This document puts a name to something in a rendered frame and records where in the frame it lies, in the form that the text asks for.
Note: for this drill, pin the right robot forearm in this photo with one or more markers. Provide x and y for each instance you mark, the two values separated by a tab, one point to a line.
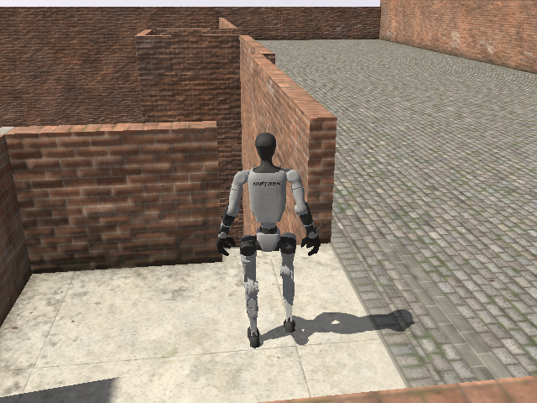
309	223

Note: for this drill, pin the right robot hand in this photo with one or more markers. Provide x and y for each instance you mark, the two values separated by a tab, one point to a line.
313	242

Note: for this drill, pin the robot right foot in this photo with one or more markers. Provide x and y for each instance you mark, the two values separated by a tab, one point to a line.
289	326

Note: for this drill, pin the robot left upper arm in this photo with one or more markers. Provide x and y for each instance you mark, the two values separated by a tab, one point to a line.
240	178

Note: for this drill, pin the left robot hand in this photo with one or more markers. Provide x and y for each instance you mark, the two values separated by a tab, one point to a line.
222	242

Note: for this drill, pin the robot right upper arm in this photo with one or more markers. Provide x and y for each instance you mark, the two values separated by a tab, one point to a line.
297	188

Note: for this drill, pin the left robot shin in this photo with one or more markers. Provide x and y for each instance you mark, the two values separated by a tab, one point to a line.
252	309

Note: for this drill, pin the left robot forearm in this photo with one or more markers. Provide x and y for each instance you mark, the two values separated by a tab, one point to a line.
226	224

